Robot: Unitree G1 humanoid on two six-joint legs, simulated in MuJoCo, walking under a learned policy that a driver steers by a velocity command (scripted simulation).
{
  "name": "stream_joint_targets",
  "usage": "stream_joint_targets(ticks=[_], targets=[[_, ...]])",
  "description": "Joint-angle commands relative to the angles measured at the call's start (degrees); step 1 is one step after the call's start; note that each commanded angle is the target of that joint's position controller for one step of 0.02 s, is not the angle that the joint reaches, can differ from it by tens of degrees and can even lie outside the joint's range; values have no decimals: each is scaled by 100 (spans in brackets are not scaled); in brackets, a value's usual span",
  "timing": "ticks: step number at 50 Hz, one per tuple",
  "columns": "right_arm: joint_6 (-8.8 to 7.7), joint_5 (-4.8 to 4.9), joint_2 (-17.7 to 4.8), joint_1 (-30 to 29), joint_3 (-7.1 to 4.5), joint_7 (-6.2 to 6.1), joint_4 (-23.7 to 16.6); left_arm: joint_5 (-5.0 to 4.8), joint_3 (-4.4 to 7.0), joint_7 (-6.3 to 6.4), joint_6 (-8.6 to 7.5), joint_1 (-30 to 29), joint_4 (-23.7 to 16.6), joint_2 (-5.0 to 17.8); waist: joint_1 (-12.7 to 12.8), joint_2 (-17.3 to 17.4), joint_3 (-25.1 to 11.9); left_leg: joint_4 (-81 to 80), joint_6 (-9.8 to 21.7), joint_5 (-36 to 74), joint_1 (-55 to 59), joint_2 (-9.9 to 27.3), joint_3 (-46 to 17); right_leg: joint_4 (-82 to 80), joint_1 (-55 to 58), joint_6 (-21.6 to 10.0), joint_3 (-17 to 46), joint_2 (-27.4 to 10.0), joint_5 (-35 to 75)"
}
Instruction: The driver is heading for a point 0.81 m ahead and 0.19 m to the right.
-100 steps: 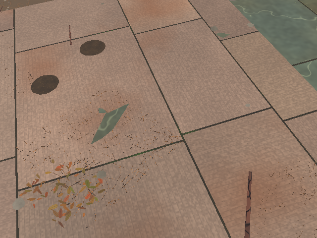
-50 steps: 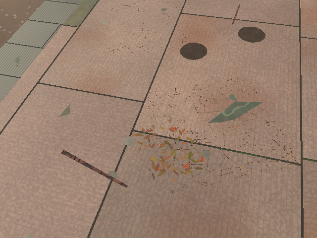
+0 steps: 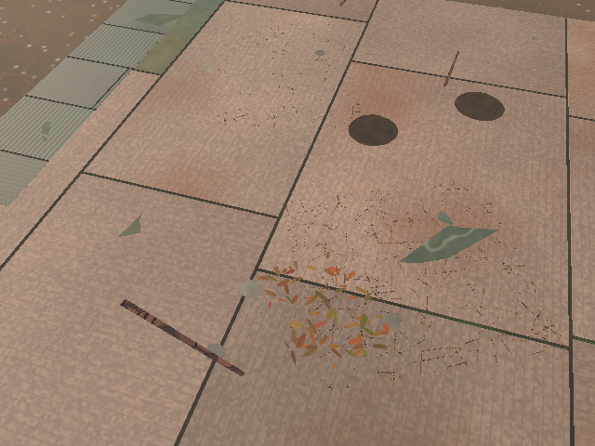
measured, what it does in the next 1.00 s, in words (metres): walks ahead: left foot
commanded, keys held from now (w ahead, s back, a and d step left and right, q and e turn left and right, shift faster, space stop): no key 0.16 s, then w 0.84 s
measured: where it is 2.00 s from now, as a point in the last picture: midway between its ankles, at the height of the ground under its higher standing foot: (358, 330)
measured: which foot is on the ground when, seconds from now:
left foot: down 0.00-0.40, up 0.42-0.86, down 0.88-1.00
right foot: down 0.00-0.90, up 0.92-1.00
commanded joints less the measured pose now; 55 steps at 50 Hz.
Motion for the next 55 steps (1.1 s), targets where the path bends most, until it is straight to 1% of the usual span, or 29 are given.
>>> stream_joint_targets(ticks=[1,8,10,11,13,14,16,17,19,20,21,22,23,24,26,28,33,39,41,43,44,45,46,47,48,49,50,52,55], targets=[[-57,6,-598,81,-115,-29,-107,-2,115,27,-40,150,-74,624,0,17,-27,-533,90,1280,-209,260,-217,-332,66,-57,-38,29,869],[-53,16,-563,152,-80,-45,190,-5,89,40,-32,250,145,543,-11,12,29,-570,71,1172,-238,236,-170,-359,40,-78,-58,62,810],[-20,65,-639,290,-112,-71,306,-52,82,53,-16,377,250,467,-52,141,-23,-676,209,-699,-273,157,-173,-71,-88,-151,-349,322,-567],[-12,97,-765,320,-151,-77,306,-78,83,60,-24,308,211,452,-102,293,185,-835,363,-1920,-491,276,-394,195,-393,-222,-453,423,-1290],[-89,139,-996,575,-220,-57,322,-81,49,26,-142,39,37,311,-274,818,617,-1483,809,-3288,-644,989,-1466,1022,-1176,-318,-518,508,-1517],[-157,167,-1157,705,-277,-39,368,-103,16,-27,-239,-22,-34,180,-316,1141,719,-1804,1112,-3474,-724,1470,-2203,1569,-1312,-399,-379,411,-1230],[-284,169,-1095,469,-273,-21,292,-196,37,-151,-419,-1,-107,255,-174,1149,877,-1972,1337,-3034,-754,1862,-2691,1928,-1601,-669,20,106,-1404],[-321,207,-1027,222,-254,-7,210,-228,37,-204,-493,137,-96,262,-14,1059,850,-1840,1228,-2638,-731,1810,-2458,1459,-1425,-810,61,21,-1464],[-298,275,-914,-377,-220,20,43,-172,107,-256,-578,1067,334,283,491,621,534,-1119,760,-1598,-1435,1067,-1259,-116,463,-846,-331,354,-232],[-316,211,-679,-434,-155,34,-12,-89,178,-267,-571,1637,558,435,619,25,232,4,497,-877,-1869,596,-594,-329,1319,-791,234,94,-96],[-380,140,-329,-476,-57,36,-158,-93,314,-264,-581,2327,616,1016,754,-1501,-83,2017,68,-785,-2737,-75,321,-1383,1983,-1283,2405,-1185,-1057],[-474,231,-478,-484,-113,24,-277,-14,282,-336,-655,2328,588,1163,611,-1712,57,3210,79,-1544,-3406,-167,-76,-1946,1785,-1876,4128,-1953,-1654],[-544,319,-596,-376,-136,59,-222,-29,169,-333,-718,1781,426,810,321,-974,525,3849,195,-1143,-3817,236,-362,-1935,1561,-1875,3825,-1955,-1754],[-601,327,-606,-268,-136,109,-123,-53,110,-341,-749,1467,300,592,201,-681,653,3937,303,-512,-3928,459,-331,-1923,1496,-1656,3101,-1651,-1504],[-660,208,-733,-442,-218,145,-86,-46,49,-381,-731,1254,199,487,140,-478,591,3501,346,319,-3864,729,-147,-1954,1561,-1295,2028,-1242,-77],[-637,161,-573,-561,-220,233,-81,-1,-29,-351,-651,1580,272,277,190,-611,353,3179,243,672,-3587,744,118,-1876,1630,-1183,1266,-929,1385],[-567,161,-196,-1728,-61,299,-527,32,-15,-182,-534,1705,184,575,353,-469,543,1429,-53,1540,-3139,529,476,-2145,1007,-1230,575,-704,2059],[-619,219,-407,-2420,-33,433,-877,-90,89,-145,-519,1908,287,717,273,-552,747,265,216,1834,-2657,375,457,-2089,1422,-1229,365,-1042,2517],[-651,204,-640,-2087,-131,450,-845,-66,153,-143,-473,1743,231,849,-43,-677,347,194,412,1542,-2019,164,548,-1474,1773,-1119,271,-1131,4196],[-626,226,-1047,-580,-365,380,-410,-4,179,-149,-367,1546,143,892,-817,-799,-649,174,702,1440,-114,-156,735,285,1578,-911,46,-902,5765],[-586,176,-1320,521,-469,313,-139,52,119,-165,-362,1454,4,793,-1238,-553,-1357,380,1013,1235,1759,588,-122,1843,255,-772,35,-702,4500],[-563,54,-1750,1182,-555,303,33,30,-110,-251,-467,2188,-75,-88,-815,1024,-2388,-195,2034,-314,3719,2198,-3119,4241,-1958,-376,35,487,392],[-560,73,-1271,1005,-404,321,70,-109,-61,-296,-666,1938,-6,173,-916,1059,-2378,-1181,2042,-784,3450,2358,-4342,5147,-2596,-507,913,637,-1633],[-592,119,-1003,366,-313,324,18,-297,75,-312,-772,1306,-270,597,-722,935,-1243,-1334,1703,-648,2511,2144,-3398,5380,-3122,-615,797,285,-1319],[-633,120,-807,-194,-248,339,-98,-320,94,-274,-820,909,-377,687,-504,394,-690,-1490,1502,5,1478,1937,-2523,5123,-2940,-663,646,-52,-740],[-677,60,-645,-504,-200,375,-131,-251,147,-215,-804,758,-397,665,-291,115,-402,-1638,1361,614,672,1719,-1912,4761,-2656,-651,540,-270,-357],[-713,1,-492,-639,-148,397,-108,-187,180,-183,-723,869,-378,576,-65,195,-317,-1806,1252,928,147,1475,-1417,4493,-2243,-643,567,-452,-138],[-738,12,-497,-546,-134,408,25,-148,161,-169,-573,1045,-381,305,103,369,-231,-2060,1313,1124,-396,1339,-1018,4149,-1926,-581,493,-551,-86],[-757,-1,-794,-254,-176,281,197,-88,196,-145,-490,447,-676,406,84,330,94,-2335,1396,1285,-564,1327,-634,3366,-2472,-376,402,-660,499]])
